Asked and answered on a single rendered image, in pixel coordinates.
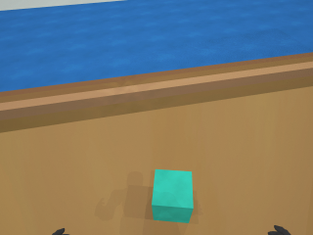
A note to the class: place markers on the carton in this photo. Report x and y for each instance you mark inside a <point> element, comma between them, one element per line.
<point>173,195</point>

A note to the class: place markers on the robot right hand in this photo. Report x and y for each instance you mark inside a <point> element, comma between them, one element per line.
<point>280,231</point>

